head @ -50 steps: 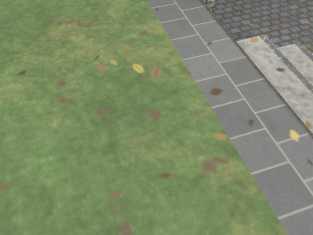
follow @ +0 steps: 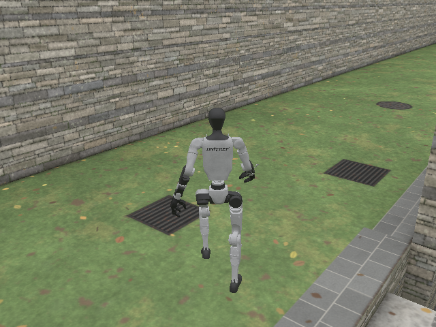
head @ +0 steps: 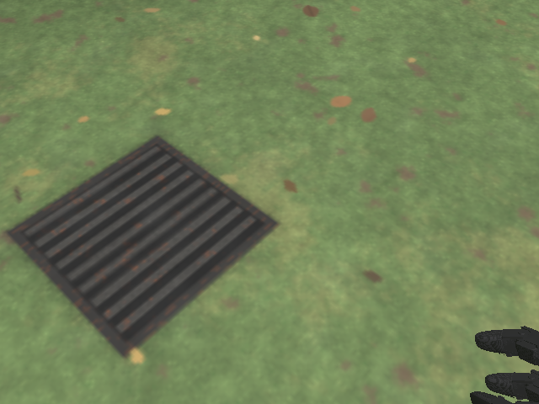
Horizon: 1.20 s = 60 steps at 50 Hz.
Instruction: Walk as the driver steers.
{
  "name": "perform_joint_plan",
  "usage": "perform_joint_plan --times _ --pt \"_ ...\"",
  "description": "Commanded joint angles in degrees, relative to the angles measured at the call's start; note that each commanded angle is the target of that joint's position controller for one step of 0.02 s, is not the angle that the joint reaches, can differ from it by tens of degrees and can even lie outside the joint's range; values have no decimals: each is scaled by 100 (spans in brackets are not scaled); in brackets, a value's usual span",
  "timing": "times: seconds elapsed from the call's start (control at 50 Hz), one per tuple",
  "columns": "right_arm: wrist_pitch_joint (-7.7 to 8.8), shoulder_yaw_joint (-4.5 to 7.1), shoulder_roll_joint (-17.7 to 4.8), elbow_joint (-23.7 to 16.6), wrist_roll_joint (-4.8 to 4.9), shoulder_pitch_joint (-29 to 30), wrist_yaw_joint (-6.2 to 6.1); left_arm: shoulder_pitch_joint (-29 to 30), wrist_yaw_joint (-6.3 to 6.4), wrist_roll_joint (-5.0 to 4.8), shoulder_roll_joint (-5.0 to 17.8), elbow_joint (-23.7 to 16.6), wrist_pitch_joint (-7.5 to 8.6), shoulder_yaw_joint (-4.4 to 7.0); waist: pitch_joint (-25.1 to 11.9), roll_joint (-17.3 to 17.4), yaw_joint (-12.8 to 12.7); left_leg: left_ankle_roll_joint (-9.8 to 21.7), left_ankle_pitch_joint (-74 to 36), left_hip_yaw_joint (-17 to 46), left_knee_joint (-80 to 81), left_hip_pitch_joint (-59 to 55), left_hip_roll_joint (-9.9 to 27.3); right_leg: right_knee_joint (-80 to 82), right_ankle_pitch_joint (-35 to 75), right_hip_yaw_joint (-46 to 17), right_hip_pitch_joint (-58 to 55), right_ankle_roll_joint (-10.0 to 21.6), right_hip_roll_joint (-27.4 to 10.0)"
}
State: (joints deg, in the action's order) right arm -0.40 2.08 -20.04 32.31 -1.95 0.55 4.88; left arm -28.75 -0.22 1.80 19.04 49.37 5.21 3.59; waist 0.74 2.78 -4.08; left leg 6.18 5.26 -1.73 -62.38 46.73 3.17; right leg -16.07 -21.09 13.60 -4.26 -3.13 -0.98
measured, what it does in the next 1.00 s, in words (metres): walks ahead: left foot, then right foot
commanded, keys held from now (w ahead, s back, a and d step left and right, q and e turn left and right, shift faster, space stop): w+shift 0.08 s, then shift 0.38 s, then e+shift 0.54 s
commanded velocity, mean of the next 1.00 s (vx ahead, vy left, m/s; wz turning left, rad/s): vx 0.31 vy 0.00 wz -0.13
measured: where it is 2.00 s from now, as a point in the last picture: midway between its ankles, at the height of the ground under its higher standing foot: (276, 363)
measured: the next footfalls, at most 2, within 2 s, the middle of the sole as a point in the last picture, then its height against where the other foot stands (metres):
left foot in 0.14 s outside the picture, level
right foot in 0.58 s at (306, 340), level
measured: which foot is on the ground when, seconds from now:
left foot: up 0.00-0.12, down 0.14-0.60, up 0.62-0.96, down 0.98-1.00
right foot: down 0.00-0.12, up 0.14-0.56, down 0.58-1.00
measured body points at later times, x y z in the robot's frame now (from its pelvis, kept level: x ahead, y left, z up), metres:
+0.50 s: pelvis +0.38 +0.03 +0.01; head +0.42 +0.06 +0.46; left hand +0.55 +0.31 -0.08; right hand +0.49 -0.24 -0.10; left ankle +0.29 +0.06 -0.73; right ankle +0.60 -0.07 -0.69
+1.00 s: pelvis +0.54 +0.08 +0.00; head +0.58 +0.08 +0.45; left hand +0.73 +0.35 -0.09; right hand +0.67 -0.21 -0.09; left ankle +0.62 +0.20 -0.73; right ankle +0.61 -0.03 -0.73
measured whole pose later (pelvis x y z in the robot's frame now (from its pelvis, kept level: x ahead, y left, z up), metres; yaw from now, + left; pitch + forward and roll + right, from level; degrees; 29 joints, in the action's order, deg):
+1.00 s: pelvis +0.54 +0.08 +0.00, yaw -10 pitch +3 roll +0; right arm 1.0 2.7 -15.0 41.4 0.6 -5.5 -1.3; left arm -11.4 2.4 -1.3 19.0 33.5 -3.6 5.8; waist 2.3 -2.2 -2.2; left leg -2.0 9.2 10.3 -28.8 22.0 -3.7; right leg -30.8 -8.3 -17.1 24.7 1.1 11.1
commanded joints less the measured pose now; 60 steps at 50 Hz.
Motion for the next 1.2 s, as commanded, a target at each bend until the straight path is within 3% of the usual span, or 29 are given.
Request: perform_joint_plan --times 0.02,0.08,0.12,0.14,0.16,0.18,0.2,0.22,0.24,0.28,0.34,0.46,0.52,0.56,0.58,0.6,0.62,0.64,0.66,0.7,0.74,0.8,0.98,1.0,1.02,1.04,1.06,1.1,1.2 --pt "81 -146 109 -441 -24 502 121 486 8 11 499 -345 168 20 879 -432 380 237 -415 -373 1368 -884 -98 1244 3435 1 1092 540 -1170" --pt "155 -97 -21 -153 -50 55 3 203 71 -2 992 -246 69 84 388 -826 694 545 117 -760 1904 -2001 -798 310 7448 137 236 620 -1398" --pt "267 64 -319 504 -106 -1824 -130 484 125 -23 1239 -319 -89 124 -557 -962 1568 732 227 -437 2582 -3908 -1081 -2197 8170 46 321 669 -1444" --pt "298 181 -530 837 -180 -2593 -237 555 125 -71 1123 -376 -98 96 -879 -752 1858 753 -368 -20 3316 -5193 -855 -3908 6619 164 1117 573 -1132" --pt "297 275 -1042 864 -163 -2150 -361 -4 43 69 208 -545 -111 -56 -1100 700 815 676 -2879 1662 2501 -6529 725 -5969 -998 -70 2911 402 -354" --pt "263 421 -1360 590 -37 -2281 -405 -324 78 -276 421 -849 -180 -78 -2790 846 855 1760 -4279 4026 2840 -7863 1891 -7656 -1381 -1165 4120 299 45" --pt "257 404 -1075 602 106 -2308 -471 582 127 -242 611 -938 -144 -68 -2415 -186 1055 1554 -4915 3396 3256 -7164 1574 -7516 -450 -1518 4255 299 -212" --pt "393 368 -875 584 393 -1879 -336 853 192 -445 634 -1079 139 -25 -1883 -424 920 1660 -3640 3198 3739 -6465 1295 -7058 -709 -1907 4330 203 -187" --pt "489 335 -745 574 441 -1363 -316 999 271 -436 545 -985 200 -26 -1131 -896 554 1399 -3087 2790 3979 -5462 1131 -6607 -418 -1855 4310 113 -456" --pt "563 235 -375 575 290 -967 -348 888 288 -383 539 -920 108 52 -514 -793 154 1174 -3421 2199 4365 -4095 952 -6105 -113 -1803 3803 55 -685" --pt "590 170 -82 824 321 -1062 -432 1147 209 -227 142 -1032 -1 4 -269 -376 76 839 -4153 1293 4593 -3281 459 -4768 332 -1554 3574 33 -634" --pt "330 199 -179 1206 318 -1770 -726 2510 -32 -152 -136 -1330 95 -106 -419 -42 712 173 -3381 612 4372 -3614 -92 -1838 3122 -1105 3052 107 116" --pt "310 220 -258 1246 164 -1680 -770 2492 -205 -216 173 -1322 133 -21 -394 206 620 35 -3117 657 3975 -4138 265 -1415 3002 -1200 3030 379 213" --pt "256 277 -377 1117 155 -1320 -831 1723 -279 -158 546 -1163 154 149 -624 231 141 -157 -4024 528 2855 -4331 257 -1288 2565 -1059 2536 605 459" --pt "215 282 -400 993 140 -1099 -854 1042 -280 -129 660 -1018 166 211 -879 105 -235 -370 -3801 349 1689 -4071 29 -945 3237 -1224 1795 789 329" --pt "215 248 -235 788 4 -1360 -854 741 -251 -46 1026 -1075 164 275 -1381 -1051 -173 -738 -594 154 -560 -2694 -690 -1281 5701 -2647 309 1463 -762" --pt "222 114 129 741 7 -2224 -730 983 -200 112 1081 -1290 87 228 -2266 -2027 296 -1099 3403 716 -2234 -858 -1451 -1020 6138 -5321 -1249 2768 -2106" --pt "220 174 -359 805 116 -2208 -601 1401 -124 -15 867 -1544 -34 243 -2516 -1303 173 -941 2816 1366 -2682 -673 -1000 -628 4126 -5539 -949 2677 -1999" --pt "156 218 -481 655 195 -1590 -573 1789 -30 -117 611 -1715 -171 188 -1749 -667 165 -873 2396 1264 -2583 -481 -827 -511 2670 -4997 -73 2374 -1650" --pt "27 192 -290 470 58 -1117 -621 2006 76 -206 537 -1825 -344 124 -716 33 395 -815 1934 1099 -1642 -654 -602 -46 1398 -4436 1686 1983 -1097" --pt "-6 153 -59 452 78 -1203 -635 2174 83 -169 572 -1918 -435 156 -422 -329 629 -832 1781 954 -260 -1273 -580 58 1238 -3912 2570 1671 -488" --pt "58 107 127 507 139 -1070 -708 1943 171 -206 761 -1886 -556 280 -910 -720 540 -1039 1543 872 1032 -1832 -797 -179 2074 -3798 2429 1596 -296" --pt "258 344 -265 664 302 -986 -621 1934 277 -331 677 -2048 -837 413 -845 -1371 491 -727 390 1115 4070 -3405 -570 -652 58 -4543 2368 896 109" --pt "241 427 -561 642 213 -1056 -649 1640 258 -328 388 -2017 -855 333 -1076 -711 359 -307 446 1846 4372 -4205 457 -1582 -1067 -4046 2934 651 501" --pt "159 479 -881 635 -6 -909 -674 1683 220 -376 258 -2189 -812 306 -874 1117 165 498 2 3184 4663 -4233 1521 -3068 -1487 -2574 3999 357 1266" --pt "180 423 -538 460 -136 -650 -682 1521 154 -283 768 -2134 -712 429 -804 1175 104 805 -243 3447 4694 -3953 1874 -4345 -1207 -2507 4262 117 767" --pt "163 345 -219 308 -60 -308 -733 1393 124 -308 980 -1955 -719 498 -677 764 48 645 -220 2733 4549 -3834 1608 -4859 -793 -2333 4271 20 569" --pt "102 288 -58 221 117 -118 -818 1210 155 -284 784 -1733 -826 461 -445 301 95 324 -139 1794 4391 -3756 1028 -5650 -178 -2099 4404 -128 420" --pt "-5 327 -269 352 41 -747 -909 1946 87 -362 399 -2131 -823 255 -321 499 585 606 -929 960 4469 -4346 1075 -5168 240 -1505 4833 -414 -147"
